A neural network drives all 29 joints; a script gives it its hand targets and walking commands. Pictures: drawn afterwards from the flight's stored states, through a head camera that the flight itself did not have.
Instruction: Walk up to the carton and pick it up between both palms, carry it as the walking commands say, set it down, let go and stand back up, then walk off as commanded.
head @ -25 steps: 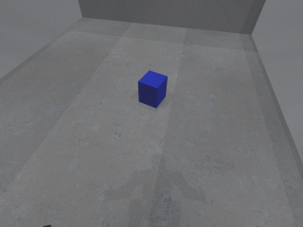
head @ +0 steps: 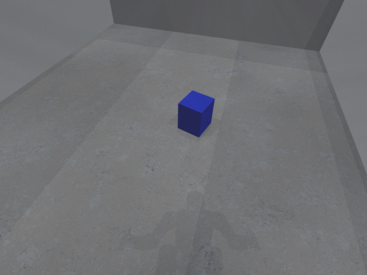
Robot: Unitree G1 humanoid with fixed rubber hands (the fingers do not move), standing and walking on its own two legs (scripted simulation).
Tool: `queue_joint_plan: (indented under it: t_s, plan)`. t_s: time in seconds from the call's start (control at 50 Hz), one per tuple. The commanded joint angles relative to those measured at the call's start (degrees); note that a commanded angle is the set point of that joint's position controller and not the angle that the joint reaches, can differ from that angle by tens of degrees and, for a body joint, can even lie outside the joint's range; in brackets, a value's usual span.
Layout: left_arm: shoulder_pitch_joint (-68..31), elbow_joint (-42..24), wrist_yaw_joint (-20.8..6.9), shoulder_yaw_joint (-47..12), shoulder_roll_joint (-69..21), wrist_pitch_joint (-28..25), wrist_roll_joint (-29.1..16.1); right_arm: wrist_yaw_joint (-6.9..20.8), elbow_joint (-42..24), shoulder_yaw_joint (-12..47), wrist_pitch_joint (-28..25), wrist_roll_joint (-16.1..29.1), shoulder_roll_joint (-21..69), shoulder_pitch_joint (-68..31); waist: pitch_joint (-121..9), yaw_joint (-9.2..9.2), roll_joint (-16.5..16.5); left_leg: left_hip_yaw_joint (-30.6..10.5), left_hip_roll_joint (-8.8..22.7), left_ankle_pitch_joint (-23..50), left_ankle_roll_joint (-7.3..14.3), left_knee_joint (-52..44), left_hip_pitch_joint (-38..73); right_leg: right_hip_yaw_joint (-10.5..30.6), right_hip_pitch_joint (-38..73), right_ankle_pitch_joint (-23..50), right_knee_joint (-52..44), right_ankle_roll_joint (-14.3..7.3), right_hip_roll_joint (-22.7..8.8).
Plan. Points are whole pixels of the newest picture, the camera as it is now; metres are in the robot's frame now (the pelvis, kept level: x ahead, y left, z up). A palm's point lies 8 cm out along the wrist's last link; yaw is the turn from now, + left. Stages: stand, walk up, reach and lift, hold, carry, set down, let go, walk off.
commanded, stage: walk up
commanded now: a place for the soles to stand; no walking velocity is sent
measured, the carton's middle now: (195, 113) +1.41 -0.08 -0.64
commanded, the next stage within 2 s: none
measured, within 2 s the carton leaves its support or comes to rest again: neither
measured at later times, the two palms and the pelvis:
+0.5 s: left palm (70, 199) +0.33 +0.31 -0.06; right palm (326, 242) +0.25 -0.34 -0.09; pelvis +0.19 -0.01 -0.01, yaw +1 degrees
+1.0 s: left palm (80, 156) +0.49 +0.35 -0.08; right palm (300, 171) +0.43 -0.33 -0.04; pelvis +0.38 +0.02 +0.01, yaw -3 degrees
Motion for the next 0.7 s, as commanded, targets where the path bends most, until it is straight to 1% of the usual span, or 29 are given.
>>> queue_joint_plan:
  t_s: [0.0, 0.02, 0.04, 0.06, 0.08, 0.1, 0.12, 0.14, 0.16, 0.18, 0.22, 0.26, 0.28, 0.3, 0.32, 0.34, 0.36, 0.38, 0.4, 0.42, 0.44, 0.46, 0.48, 0.5, 0.54, 0.58, 0.62, 0.66, 0.68]
  plan:
    - [-5.5, -6.5, -0.4, 1.7, 11.2, -0.2, -0.8, -0.2, -4.6, -2.9, -2.3, -0.5, -9.0, 1.9, 3.0, -3.19, -3.9, 2.7, -1.7, 4.5, -0.2, -11.0, 6.3, 9.7, -9.4, -11.4, -6.1, -8.7, -9.9]
    - [-6.9, -8.3, -0.4, 0.8, 8.1, -0.2, -1.3, -0.9, -3.6, -3.9, -2.9, -1.1, -12.5, 9.3, 1.2, -6.52, 4.8, -9.1, 2.9, -4.8, 2.7, -15.7, 19.2, 2.7, -21.9, -5.9, 9.4, -5.4, -4.1]
    - [-9.2, -11.4, -0.1, -0.4, 5.3, -0.7, -1.3, -1.3, -4.3, -5.2, -3.6, -1.5, -19.0, 14.7, 1.0, -8.89, 19.0, -36.4, 18.3, -11.1, 9.9, -24.2, 28.5, -0.3, -39.4, -10.3, 28.7, -2.2, 4.1]
    - [-9.9, -11.0, 0.7, -0.2, 9.0, -0.8, -0.9, -1.9, -6.2, -4.8, -3.8, 0.4, -18.1, 12.3, 1.6, -7.75, 5.2, -36.2, 22.1, -6.3, 13.1, -23.8, 26.3, 9.9, -41.1, -8.7, 34.0, -2.1, 0.9]
    - [-7.7, -10.0, 0.5, 0.0, 9.9, -1.3, -1.4, -2.3, -7.7, -4.0, -3.6, 1.0, -16.5, 9.3, 3.1, -4.76, 0.4, -30.4, 20.5, 1.0, 12.4, -22.3, 22.9, 11.0, -39.5, -5.1, 34.2, -1.7, -0.8]
    - [-4.9, -8.9, 0.1, 0.4, 10.6, -1.5, -1.5, -2.5, -8.5, -3.4, -3.5, 1.3, -14.2, 7.1, 4.1, -2.67, -0.7, -22.8, 17.4, 9.5, 11.1, -21.3, 21.1, 10.5, -36.8, -2.2, 31.1, -0.6, -3.2]
    - [-3.3, -8.9, -0.2, 0.4, 10.3, -1.6, -1.7, -2.8, -9.3, -2.9, -3.5, 1.4, -13.1, 6.7, 4.1, -2.45, 1.7, -17.5, 15.4, 18.0, 10.3, -20.8, 20.0, 8.7, -34.4, -1.1, 27.0, 0.1, -3.6]
    - [-2.2, -8.7, -0.6, 0.4, 9.8, -1.3, -1.6, -2.8, -9.8, -2.8, -3.5, 1.2, -12.7, 6.7, 3.4, -2.72, 4.7, -12.8, 13.2, 25.8, 9.7, -20.4, 18.2, 5.9, -30.7, 0.2, 24.1, 0.7, -2.9]
    - [-3.0, -9.5, -1.0, 0.4, 8.8, -0.8, -1.6, -2.8, -10.1, -2.6, -3.5, 1.0, -12.9, 7.3, 3.2, -3.13, 6.8, -10.0, 12.5, 29.9, 9.9, -19.9, 16.7, 3.6, -28.6, 0.3, 21.4, 1.0, -2.9]
    - [-5.0, -10.8, -1.3, 0.3, 8.1, -0.6, -1.5, -2.7, -10.6, -2.6, -3.5, 0.9, -13.2, 8.1, 3.7, -3.76, 7.4, -8.2, 12.1, 32.4, 9.9, -19.8, 15.3, 1.8, -27.0, 1.7, 18.2, 0.9, -3.1]
    - [-8.1, -12.8, -2.0, 0.4, 7.0, -0.4, -1.5, -2.5, -11.6, -2.7, -3.4, 0.9, -13.6, 8.2, 4.6, -4.20, 7.5, -5.5, 11.0, 33.0, 8.6, -20.0, 12.3, -0.4, -22.1, 7.5, 9.9, 0.1, -2.5]
    - [-8.2, -13.0, -2.2, 0.9, 6.6, -0.2, -1.3, -2.5, -12.3, -2.7, -3.1, 1.1, -13.9, 8.2, 3.9, -3.87, 7.6, -4.3, 10.6, 32.5, 7.9, -19.4, 9.5, -3.2, -15.2, 10.8, 5.8, -0.8, -0.2]
    - [-7.2, -12.7, -2.1, 1.3, 6.4, 0.0, -1.3, -2.6, -12.6, -2.6, -3.0, 1.2, -14.1, 8.1, 3.2, -3.09, 7.8, -4.2, 11.0, 33.8, 7.8, -18.0, 7.9, -3.7, -11.1, 11.4, 5.3, -1.5, 0.9]
    - [-4.9, -12.2, -2.0, 1.8, 6.3, 0.1, -1.5, -2.7, -13.0, -2.5, -2.9, 1.2, -14.0, 7.8, 2.5, -1.72, 7.6, -4.1, 11.3, 37.3, 7.4, -15.2, 6.7, -3.8, -6.8, 11.1, 4.8, -2.2, 1.9]
    - [-1.3, -11.3, -1.6, 2.3, 6.5, 0.2, -1.6, -2.9, -13.5, -2.3, -2.8, 1.3, -13.6, 7.3, 1.3, 0.49, 6.4, -3.0, 10.7, 40.7, 6.5, -9.8, 5.0, -4.0, -1.0, 11.3, 3.0, -3.0, 3.0]
    - [4.6, -10.0, -1.0, 3.3, 8.0, 0.1, -1.6, -3.1, -14.1, -1.6, -2.7, 1.1, -11.8, 7.7, -1.7, 3.64, 2.5, -0.6, 8.2, 41.3, 5.2, 1.6, 1.7, -3.6, 7.9, 10.1, 1.2, -4.4, 3.6]
    - [12.1, -9.2, -0.2, 4.7, 11.5, -0.3, -1.1, -3.1, -15.7, -0.6, -2.8, 1.1, -8.7, 8.2, -5.6, 7.54, -5.6, 1.5, 4.5, 31.8, 3.2, 19.6, -7.9, 6.0, 17.5, 1.8, -1.4, -6.5, -3.4]
    - [13.6, -11.6, 0.8, 5.0, 16.3, -1.0, -1.4, -3.1, -17.8, 0.4, -3.2, 1.7, -5.7, 10.2, -9.7, 6.24, -15.0, -0.4, -2.4, -4.5, 0.1, 35.0, -21.4, 38.0, 23.0, -7.0, -10.2, -12.9, -22.8]
    - [9.6, -12.7, 0.8, 4.9, 17.6, -1.2, -2.9, -3.6, -16.1, -0.4, -2.9, 2.1, -11.7, 8.2, -7.3, 4.70, -4.3, -8.0, -1.3, -2.7, 0.7, 39.2, -22.9, 42.2, 15.6, -12.3, -13.7, -17.3, -23.8]
    - [6.3, -13.4, 1.1, 4.6, 15.0, -1.2, -3.0, -3.3, -14.5, -0.5, -2.7, 2.3, -12.7, 7.6, -2.9, 3.38, -1.8, -7.2, 1.5, 1.5, 0.6, 38.8, -23.7, 34.7, 10.4, -12.9, -14.0, -17.8, -21.6]
    - [4.2, -13.9, 1.1, 3.9, 12.7, -1.4, -2.9, -2.9, -14.0, -0.5, -2.6, 1.9, -12.1, 7.8, 0.3, 2.07, -1.4, -7.0, 3.6, 3.7, 0.1, 34.4, -23.2, 27.9, 4.7, -11.0, -14.6, -16.0, -19.3]
    - [2.2, -14.2, 1.1, 3.4, 11.5, -1.6, -2.6, -2.4, -13.2, -0.9, -2.5, 1.4, -12.0, 8.8, 2.0, 0.39, -2.9, -6.3, 5.0, 4.7, -0.7, 28.6, -21.0, 22.1, 0.3, -9.5, -15.7, -13.7, -16.3]
    - [0.8, -14.6, 1.0, 3.1, 10.8, -1.7, -2.1, -1.7, -11.4, -1.0, -2.3, 1.0, -11.5, 10.8, 3.3, -0.59, -6.0, -4.7, 5.4, 5.3, -1.6, 23.4, -17.5, 16.9, -4.3, -6.1, -16.2, -12.8, -14.0]
    - [1.2, -14.6, 0.6, 3.0, 10.7, -1.8, -1.7, -1.0, -10.8, -0.9, -2.0, 0.6, -10.6, 11.4, 3.6, -0.77, -7.9, -3.0, 4.9, 4.9, -2.2, 19.1, -14.8, 14.4, -7.2, -5.4, -16.7, -13.0, -12.8]
    - [2.4, -14.5, 0.0, 3.1, 11.8, -2.1, -1.4, -0.2, -11.6, -0.9, -1.8, 0.1, -9.5, 9.1, 3.6, -0.17, -9.2, -0.7, 4.6, 6.1, -2.8, 12.5, -12.5, 13.3, -10.0, -8.6, -17.8, -13.6, -13.1]
    - [2.3, -14.4, -0.5, 3.1, 12.8, -2.3, -1.4, 0.3, -12.4, -1.0, -1.8, -0.1, -8.9, 6.0, 3.2, 0.26, -9.2, 0.9, 4.0, 9.7, -2.6, 6.7, -9.4, 12.0, -12.2, -11.9, -17.9, -12.6, -12.6]
    - [2.0, -14.3, -0.8, 2.9, 13.3, -2.2, -1.3, 0.6, -12.3, -1.5, -1.8, 0.2, -8.8, 4.7, 3.0, 0.32, -9.4, 2.5, 2.4, 13.6, -2.5, 2.6, -5.5, 11.1, -14.2, -13.7, -17.5, -11.5, -11.8]
    - [2.2, -13.9, -0.9, 2.5, 13.4, -2.1, -1.4, 0.7, -12.1, -1.8, -2.1, 0.4, -8.6, 4.0, 3.2, 0.08, -8.5, 3.3, 1.0, 14.8, -2.1, -0.5, -1.2, 10.7, -15.7, -15.0, -15.7, -11.0, -11.6]
    - [2.5, -13.7, -0.9, 2.1, 12.9, -1.9, -1.4, 0.5, -11.8, -2.1, -2.4, 0.2, -8.8, 4.6, 3.2, -0.52, -6.9, 3.4, 0.1, 13.8, -1.7, -2.3, 1.3, 9.9, -16.2, -15.3, -13.0, -10.5, -10.8]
